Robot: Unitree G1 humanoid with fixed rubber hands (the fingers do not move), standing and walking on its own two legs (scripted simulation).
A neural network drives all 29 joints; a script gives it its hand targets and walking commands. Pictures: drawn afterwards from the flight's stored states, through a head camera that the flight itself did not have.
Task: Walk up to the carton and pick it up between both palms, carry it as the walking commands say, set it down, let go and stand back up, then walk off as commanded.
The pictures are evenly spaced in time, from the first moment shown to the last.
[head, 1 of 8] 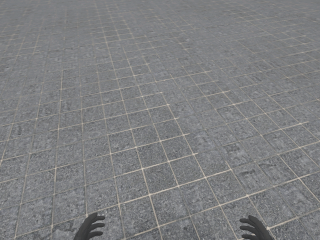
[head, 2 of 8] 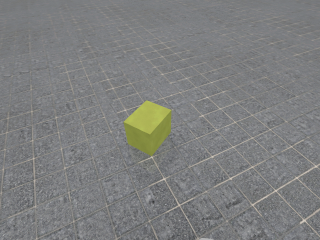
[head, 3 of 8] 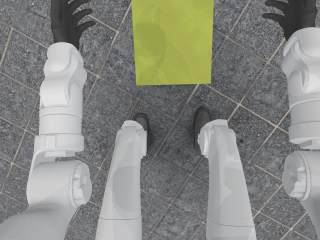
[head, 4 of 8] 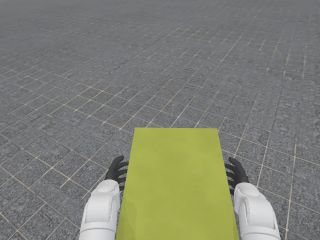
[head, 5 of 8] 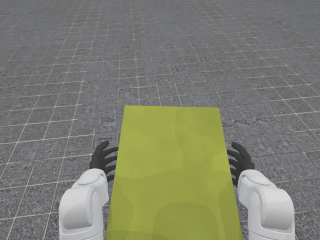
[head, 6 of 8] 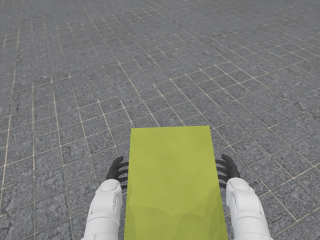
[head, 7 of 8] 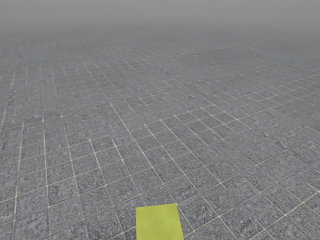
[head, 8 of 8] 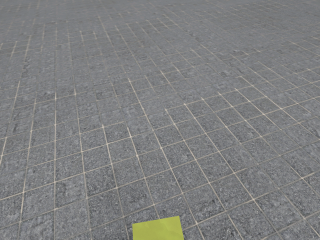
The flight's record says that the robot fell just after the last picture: no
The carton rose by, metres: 0.66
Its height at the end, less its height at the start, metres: +0.00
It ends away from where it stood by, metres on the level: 2.37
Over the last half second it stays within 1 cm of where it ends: yes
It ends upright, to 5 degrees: yes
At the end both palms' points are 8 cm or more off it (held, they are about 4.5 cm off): yes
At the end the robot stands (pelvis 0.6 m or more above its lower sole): yes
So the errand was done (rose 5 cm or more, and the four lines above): yes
